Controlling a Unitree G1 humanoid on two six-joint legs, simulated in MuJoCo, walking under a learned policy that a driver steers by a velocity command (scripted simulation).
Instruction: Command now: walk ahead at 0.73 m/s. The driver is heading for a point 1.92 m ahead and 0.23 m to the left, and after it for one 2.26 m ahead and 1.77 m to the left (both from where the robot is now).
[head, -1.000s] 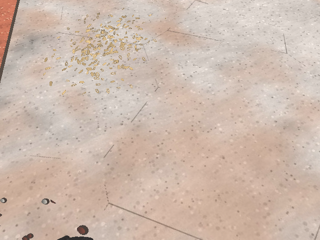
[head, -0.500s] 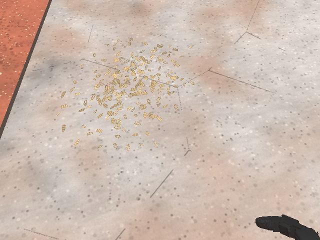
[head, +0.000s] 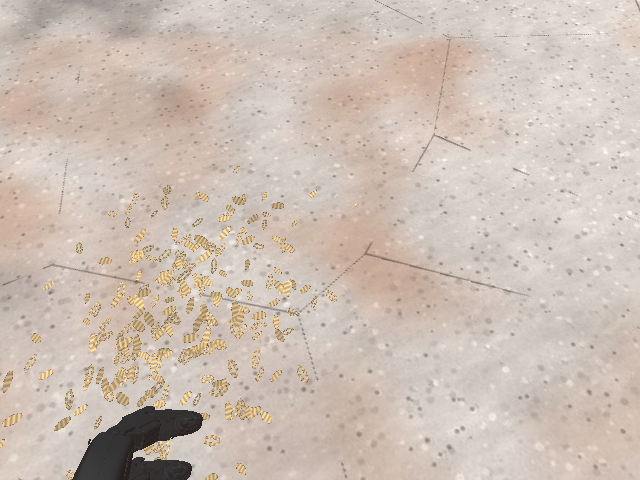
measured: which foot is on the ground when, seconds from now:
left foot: down 0.00-0.04, up 0.06-0.46, down 0.48-1.00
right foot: up 0.00-0.04, down 0.06-1.00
